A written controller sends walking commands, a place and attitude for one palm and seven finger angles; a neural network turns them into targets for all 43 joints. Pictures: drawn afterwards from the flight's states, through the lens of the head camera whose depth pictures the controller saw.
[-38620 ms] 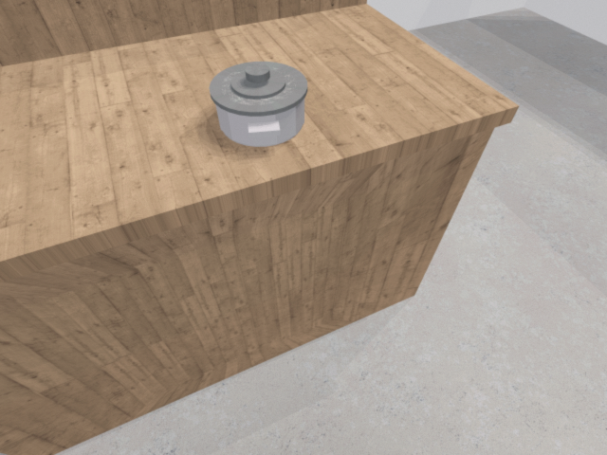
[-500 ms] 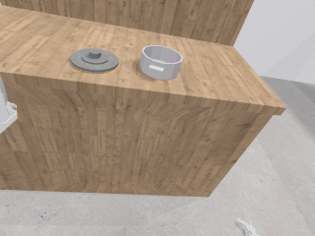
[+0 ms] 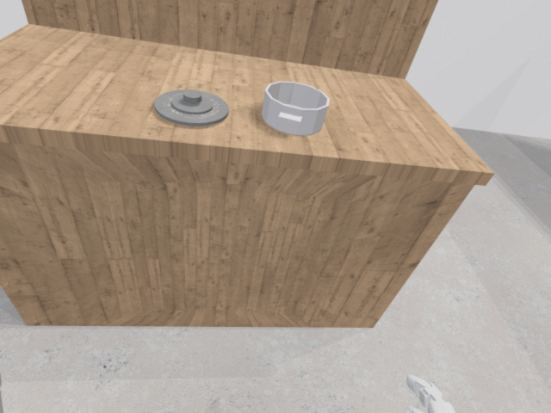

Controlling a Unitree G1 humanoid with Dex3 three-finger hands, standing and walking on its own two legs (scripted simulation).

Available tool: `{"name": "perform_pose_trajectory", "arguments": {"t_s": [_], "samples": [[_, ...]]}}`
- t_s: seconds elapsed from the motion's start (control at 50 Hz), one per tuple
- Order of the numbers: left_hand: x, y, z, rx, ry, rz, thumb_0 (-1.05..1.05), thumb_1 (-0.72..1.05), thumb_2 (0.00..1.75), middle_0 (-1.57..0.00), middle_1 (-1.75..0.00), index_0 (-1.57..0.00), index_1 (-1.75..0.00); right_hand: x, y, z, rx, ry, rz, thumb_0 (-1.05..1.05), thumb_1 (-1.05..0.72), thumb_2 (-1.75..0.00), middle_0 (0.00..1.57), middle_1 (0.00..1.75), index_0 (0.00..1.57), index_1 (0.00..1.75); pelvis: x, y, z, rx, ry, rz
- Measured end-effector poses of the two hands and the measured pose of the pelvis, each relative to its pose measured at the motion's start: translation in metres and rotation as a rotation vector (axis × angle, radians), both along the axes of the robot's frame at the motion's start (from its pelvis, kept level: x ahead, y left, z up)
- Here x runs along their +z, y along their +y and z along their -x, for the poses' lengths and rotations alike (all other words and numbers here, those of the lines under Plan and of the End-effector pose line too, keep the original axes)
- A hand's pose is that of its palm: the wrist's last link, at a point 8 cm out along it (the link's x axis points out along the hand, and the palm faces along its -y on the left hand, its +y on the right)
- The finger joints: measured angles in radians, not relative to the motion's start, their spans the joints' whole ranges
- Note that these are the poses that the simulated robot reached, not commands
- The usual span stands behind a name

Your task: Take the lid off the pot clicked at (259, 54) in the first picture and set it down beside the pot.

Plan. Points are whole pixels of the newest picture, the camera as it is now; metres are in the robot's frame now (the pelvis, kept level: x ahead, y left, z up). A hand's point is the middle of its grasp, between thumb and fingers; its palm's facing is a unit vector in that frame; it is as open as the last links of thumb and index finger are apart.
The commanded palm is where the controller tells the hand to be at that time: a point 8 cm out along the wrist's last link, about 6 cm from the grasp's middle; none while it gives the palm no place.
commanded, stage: stop stepping back and stand still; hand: left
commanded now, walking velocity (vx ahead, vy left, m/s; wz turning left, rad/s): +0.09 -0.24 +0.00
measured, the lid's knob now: (192, 96) +0.75 +0.27 +0.12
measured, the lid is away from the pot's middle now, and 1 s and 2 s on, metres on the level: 0.25 0.25 0.25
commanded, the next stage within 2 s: let the arm hang, fingers relaxed in 0.94 s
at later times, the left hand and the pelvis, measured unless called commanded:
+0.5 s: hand out of the picture +0.04 +0.20 -0.16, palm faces -0.01 -0.97 -0.22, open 7.0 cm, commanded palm none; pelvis +0.04 -0.02 +0.01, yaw +4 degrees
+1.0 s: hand out of the picture +0.15 +0.16 -0.15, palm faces +0.07 -0.96 -0.25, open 7.3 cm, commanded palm none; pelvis +0.08 -0.03 +0.02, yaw +3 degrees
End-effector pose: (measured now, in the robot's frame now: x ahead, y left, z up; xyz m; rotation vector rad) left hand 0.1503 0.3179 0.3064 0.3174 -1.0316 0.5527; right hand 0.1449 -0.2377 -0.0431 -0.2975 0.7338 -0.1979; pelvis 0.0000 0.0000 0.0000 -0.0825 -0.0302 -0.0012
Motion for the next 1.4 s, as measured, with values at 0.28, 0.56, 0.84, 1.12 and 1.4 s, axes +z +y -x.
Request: {"name": "perform_pose_trajectory", "arguments": {"t_s": [0.28,0.56,0.84,1.12,1.4], "samples": [[-0.388,-0.083,-0.028,-0.383,1.92,0.376,0.01,0.91,0.89,-0.19,-0.29,-0.19,-0.3,-0.028,0.022,0.115,-0.135,0.344,-0.078,0.0,-0.9,-0.9,0.21,0.3,0.2,0.31,0.024,0.024,0.006,0.03,0.044,-0.032],[-0.429,-0.072,0.116,0.081,2.41,0.629,-0.02,0.95,0.89,-0.2,-0.29,-0.2,-0.3,-0.057,-0.028,0.203,-0.257,0.891,-0.099,0.01,-0.91,-0.9,0.2,0.3,0.2,0.3,0.015,-0.019,-0.043,0.068,0.104,-0.062],[-0.427,-0.113,0.041,0.029,2.265,0.683,0.01,0.94,0.89,-0.21,-0.3,-0.2,-0.3,-0.09,-0.009,0.044,-0.137,0.625,-0.172,0.02,-0.96,-0.9,0.21,0.3,0.2,0.3,0.017,-0.024,-0.081,0.064,0.057,-0.08],[-0.418,-0.105,0.016,0.007,2.174,0.624,0.01,0.91,0.89,-0.2,-0.29,-0.2,-0.3,-0.078,-0.027,0.008,-0.103,0.494,-0.143,0.0,-0.92,-0.9,0.2,0.3,0.2,0.3,0.019,-0.029,-0.071,0.063,0.046,-0.085],[-0.424,-0.111,0.069,0.005,2.285,0.682,0.01,0.9,0.89,-0.2,-0.29,-0.2,-0.3,-0.08,-0.014,0.086,-0.141,0.664,-0.172,0.0,-0.91,-0.9,0.2,0.3,0.2,0.3,0.023,-0.027,-0.061,0.062,0.032,-0.076]]}}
